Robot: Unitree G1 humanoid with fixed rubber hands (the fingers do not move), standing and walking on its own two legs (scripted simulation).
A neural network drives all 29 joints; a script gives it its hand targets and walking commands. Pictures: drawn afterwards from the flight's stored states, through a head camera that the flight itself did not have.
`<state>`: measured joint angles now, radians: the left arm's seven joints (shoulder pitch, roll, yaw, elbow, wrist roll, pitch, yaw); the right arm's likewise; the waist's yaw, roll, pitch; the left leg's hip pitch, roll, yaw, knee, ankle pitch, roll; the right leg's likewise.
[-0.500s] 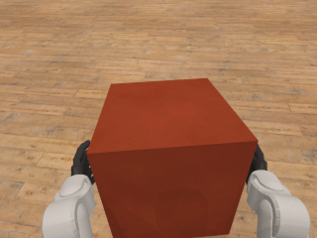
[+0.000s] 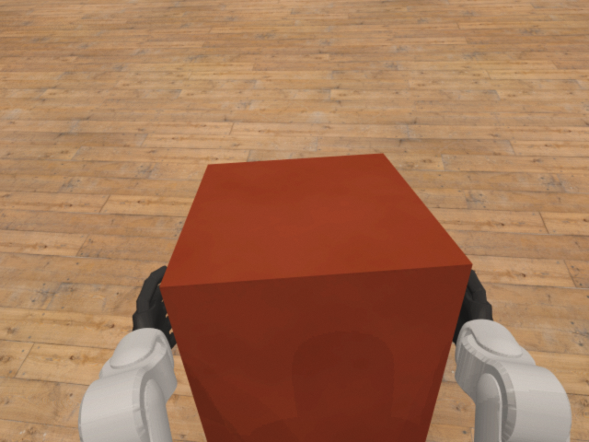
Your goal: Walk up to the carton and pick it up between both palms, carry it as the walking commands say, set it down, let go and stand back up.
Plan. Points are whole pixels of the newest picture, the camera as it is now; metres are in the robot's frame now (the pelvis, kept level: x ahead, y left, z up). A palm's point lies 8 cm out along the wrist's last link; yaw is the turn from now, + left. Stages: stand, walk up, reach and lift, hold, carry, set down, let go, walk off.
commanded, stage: carry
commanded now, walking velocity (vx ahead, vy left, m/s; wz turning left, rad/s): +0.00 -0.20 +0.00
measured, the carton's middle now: (306, 291) +0.34 +0.01 +0.02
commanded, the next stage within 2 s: none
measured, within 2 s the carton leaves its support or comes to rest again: neither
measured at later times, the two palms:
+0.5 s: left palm (258, 179) +0.49 +0.07 +0.10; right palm (484, 168) +0.50 -0.28 +0.08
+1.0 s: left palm (321, 86) +0.78 -0.04 +0.08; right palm (488, 82) +0.78 -0.39 +0.06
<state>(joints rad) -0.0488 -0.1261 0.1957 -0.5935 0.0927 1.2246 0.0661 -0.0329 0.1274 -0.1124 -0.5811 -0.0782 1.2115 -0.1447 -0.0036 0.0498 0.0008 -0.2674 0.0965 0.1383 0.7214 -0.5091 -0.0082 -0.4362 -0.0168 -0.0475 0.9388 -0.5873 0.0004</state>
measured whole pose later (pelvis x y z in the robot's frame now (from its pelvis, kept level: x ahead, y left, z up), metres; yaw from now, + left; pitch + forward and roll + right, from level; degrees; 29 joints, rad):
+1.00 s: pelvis +0.54 -0.23 -0.02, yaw +4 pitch +2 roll +1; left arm -0.03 -0.13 0.19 -0.61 0.10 1.24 0.06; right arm -0.01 0.13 -0.09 -0.62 -0.08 1.24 -0.16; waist -0.04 0.04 0.03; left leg -0.25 0.09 0.16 0.80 -0.57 -0.04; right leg -0.58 -0.02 0.06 1.24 -0.69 -0.04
